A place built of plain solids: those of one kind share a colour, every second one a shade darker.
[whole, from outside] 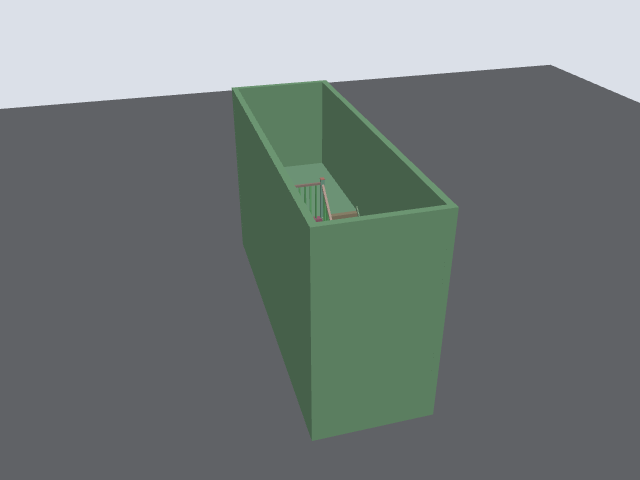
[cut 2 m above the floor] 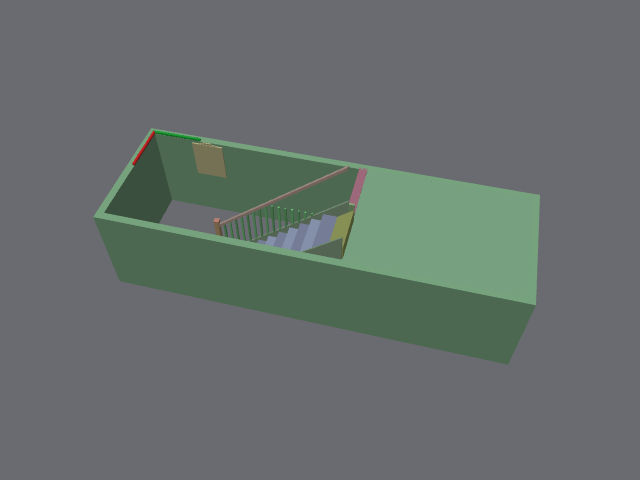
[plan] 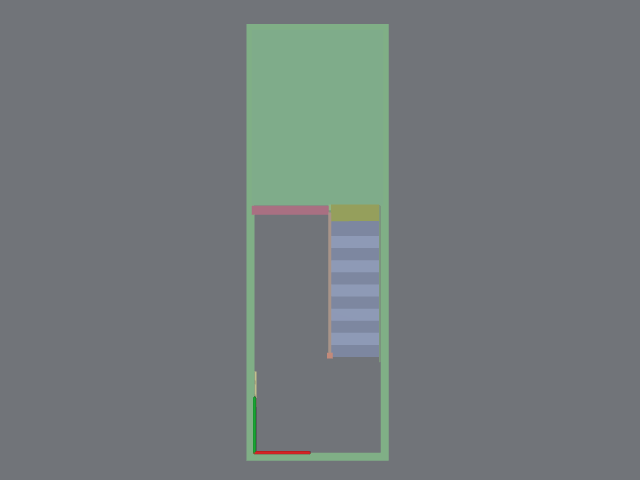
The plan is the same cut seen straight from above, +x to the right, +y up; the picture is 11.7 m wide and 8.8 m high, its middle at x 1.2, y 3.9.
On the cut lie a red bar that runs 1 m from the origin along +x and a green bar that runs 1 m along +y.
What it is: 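A row house's entrance hall, a dwelling of no particular year; the hall below, the landing 2.44 m above it, and between them a joiner's timber flight of 13 risers of about 0.188 m on goings of about 0.222 m, 0.88 m clear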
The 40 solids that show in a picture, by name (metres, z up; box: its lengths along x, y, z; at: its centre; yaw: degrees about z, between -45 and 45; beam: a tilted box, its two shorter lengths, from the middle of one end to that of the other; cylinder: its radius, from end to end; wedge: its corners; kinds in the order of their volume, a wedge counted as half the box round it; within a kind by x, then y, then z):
{
 "upper_1": {"box": [2.41, 3.23, 2.49], "at": [1.16, 6.14, 1.2]},
 "wall_1": {"box": [0.15, 8.01, 4.87], "at": [-0.07, 3.85, 2.38]},
 "wall_2": {"box": [2.61, 0.15, 4.87], "at": [1.16, -0.07, 2.38]},
 "wall_3": {"box": [2.61, 0.15, 4.87], "at": [1.16, 7.79, 2.38]},
 "wall_4": {"box": [0.15, 8.01, 4.87], "at": [2.38, 3.85, 2.38]},
 "carriage_1": {"wedge": [[1.4, 1.81, -0.05], [1.4, 1.81, 0.01], [1.4, 4.55, -0.05], [1.4, 4.55, 2.32], [2.29, 1.81, -0.05], [2.29, 1.81, 0.01], [2.29, 4.55, -0.05], [2.29, 4.55, 2.32]]},
 "upper_edge_1": {"box": [1.41, 0.17, 2.49], "at": [0.66, 4.45, 1.2]},
 "string_1": {"wedge": [[1.36, 1.78, -0.05], [1.36, 1.78, 0.27], [1.36, 4.44, -0.05], [1.36, 4.44, 2.51], [1.4, 1.78, -0.05], [1.4, 1.78, 0.27], [1.4, 4.44, -0.05], [1.4, 4.44, 2.51]]},
 "string_2": {"wedge": [[2.28, 1.66, -0.05], [2.28, 1.66, 0.17], [2.28, 4.53, -0.05], [2.28, 4.53, 2.58], [2.31, 1.66, -0.05], [2.31, 1.66, 0.17], [2.31, 4.53, -0.05], [2.31, 4.53, 2.58]]},
 "rail_1": {"box": [1.3, 0.06, 0.06], "at": [0.69, 4.44, 3.36]},
 "rail_2": {"wedge": [[1.35, 1.82, 1.09], [1.35, 1.82, 1.17], [1.35, 4.41, 3.27], [1.35, 4.41, 3.35], [1.41, 1.82, 1.09], [1.41, 1.82, 1.17], [1.41, 4.41, 3.27], [1.41, 4.41, 3.35]]},
 "tread_1": {"wedge": [[1.39, 1.75, 0.09], [1.39, 1.75, 0.19], [1.39, 2.03, 0.1], [1.39, 2.03, 0.2], [2.29, 1.75, 0.1], [2.29, 1.75, 0.2], [2.29, 2.03, 0.1], [2.29, 2.03, 0.2]]},
 "tread_2": {"wedge": [[1.39, 1.98, 0.28], [1.39, 1.98, 0.38], [1.39, 2.25, 0.28], [1.39, 2.25, 0.38], [2.29, 1.98, 0.28], [2.29, 1.98, 0.38], [2.29, 2.25, 0.28], [2.29, 2.25, 0.38]]},
 "tread_3": {"wedge": [[1.39, 2.2, 0.47], [1.39, 2.2, 0.57], [1.39, 2.48, 0.47], [1.39, 2.48, 0.57], [2.29, 2.2, 0.47], [2.29, 2.2, 0.57], [2.29, 2.48, 0.47], [2.29, 2.48, 0.57]]},
 "tread_4": {"wedge": [[1.39, 2.42, 0.65], [1.39, 2.42, 0.75], [1.39, 2.7, 0.66], [1.39, 2.7, 0.76], [2.29, 2.42, 0.66], [2.29, 2.42, 0.76], [2.29, 2.7, 0.66], [2.29, 2.7, 0.76]]},
 "tread_5": {"wedge": [[1.39, 2.64, 0.84], [1.39, 2.64, 0.94], [1.39, 2.92, 0.84], [1.39, 2.92, 0.94], [2.29, 2.64, 0.84], [2.29, 2.64, 0.94], [2.29, 2.92, 0.84], [2.29, 2.92, 0.94]]},
 "tread_6": {"wedge": [[1.39, 2.86, 1.03], [1.39, 2.86, 1.13], [1.39, 3.14, 1.03], [1.39, 3.14, 1.13], [2.29, 2.86, 1.03], [2.29, 2.86, 1.13], [2.29, 3.14, 1.03], [2.29, 3.14, 1.13]]},
 "tread_7": {"wedge": [[1.39, 3.09, 1.21], [1.39, 3.09, 1.31], [1.39, 3.37, 1.21], [1.39, 3.37, 1.31], [2.29, 3.09, 1.21], [2.29, 3.09, 1.31], [2.29, 3.37, 1.22], [2.29, 3.37, 1.32]]},
 "tread_8": {"wedge": [[1.39, 3.31, 1.4], [1.39, 3.31, 1.5], [1.39, 3.59, 1.4], [1.39, 3.59, 1.5], [2.29, 3.31, 1.4], [2.29, 3.31, 1.5], [2.29, 3.59, 1.4], [2.29, 3.59, 1.5]]},
 "tread_9": {"wedge": [[1.39, 3.53, 1.59], [1.39, 3.53, 1.69], [1.39, 3.81, 1.59], [1.39, 3.81, 1.69], [2.29, 3.53, 1.59], [2.29, 3.53, 1.69], [2.29, 3.81, 1.59], [2.29, 3.81, 1.69]]},
 "tread_10": {"wedge": [[1.39, 3.75, 1.78], [1.39, 3.75, 1.88], [1.39, 4.03, 1.78], [1.39, 4.03, 1.88], [2.29, 3.75, 1.78], [2.29, 3.75, 1.88], [2.29, 4.03, 1.78], [2.29, 4.03, 1.88]]},
 "tread_11": {"wedge": [[1.39, 3.97, 1.96], [1.39, 3.97, 2.06], [1.39, 4.25, 1.96], [1.39, 4.25, 2.06], [2.29, 3.97, 1.96], [2.29, 3.97, 2.06], [2.29, 4.25, 1.96], [2.29, 4.25, 2.06]]},
 "wall_mirror_1": {"box": [0.034, 0.66, 0.85], "at": [0.02, 1.16, 1.52]},
 "bal_1": {"box": [0.039, 0.039, 0.9], "at": [1.09, 4.44, 2.88]},
 "bal_2": {"box": [0.039, 0.039, 0.9], "at": [1.22, 4.44, 2.88]},
 "bal_3": {"box": [0.039, 0.039, 0.84], "at": [1.38, 2.2, 1.02]},
 "bal_4": {"box": [0.039, 0.039, 0.84], "at": [1.38, 2.33, 1.13]},
 "bal_5": {"box": [0.039, 0.039, 0.84], "at": [1.38, 2.46, 1.24]},
 "bal_6": {"box": [0.039, 0.039, 0.84], "at": [1.38, 2.59, 1.35]},
 "bal_7": {"box": [0.039, 0.039, 0.84], "at": [1.38, 2.72, 1.46]},
 "bal_8": {"box": [0.039, 0.039, 0.84], "at": [1.38, 2.85, 1.57]},
 "bal_9": {"box": [0.039, 0.039, 0.84], "at": [1.38, 2.98, 1.68]},
 "bal_10": {"box": [0.039, 0.039, 0.84], "at": [1.38, 3.11, 1.79]},
 "bal_11": {"box": [0.039, 0.039, 0.84], "at": [1.38, 3.24, 1.9]},
 "bal_12": {"box": [0.039, 0.039, 0.84], "at": [1.38, 3.37, 2.01]},
 "bal_13": {"box": [0.039, 0.039, 0.84], "at": [1.38, 4.28, 2.77]},
 "newel_head_1": {"box": [0.1, 0.1, 1.38], "at": [1.38, 4.44, 2.77]},
 "newel_foot_1": {"box": [0.1, 0.1, 1.3], "at": [1.38, 1.78, 0.6]},
 "landing_nose_1": {"wedge": [[1.36, 4.42, 2.34], [1.36, 4.42, 2.44], [1.36, 4.55, 2.34], [1.36, 4.55, 2.44], [2.29, 4.42, 2.34], [2.29, 4.42, 2.44], [2.29, 4.55, 2.34], [2.29, 4.55, 2.44]]},
 "apron_1": {"wedge": [[1.36, 4.44, -0.05], [1.36, 4.44, 2.44], [1.36, 4.55, -0.05], [1.36, 4.55, 2.44], [1.4, 4.44, -0.05], [1.4, 4.44, 2.44], [1.4, 4.55, -0.05], [1.4, 4.55, 2.44]]}
}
